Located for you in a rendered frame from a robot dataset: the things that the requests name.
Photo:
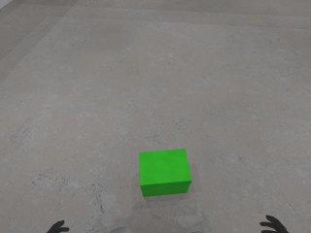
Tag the robot left hand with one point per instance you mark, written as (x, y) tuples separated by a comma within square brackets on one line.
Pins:
[(56, 228)]

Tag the carton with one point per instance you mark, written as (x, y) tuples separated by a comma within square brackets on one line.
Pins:
[(164, 172)]

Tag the robot right hand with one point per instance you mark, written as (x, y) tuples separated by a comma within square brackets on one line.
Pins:
[(275, 224)]

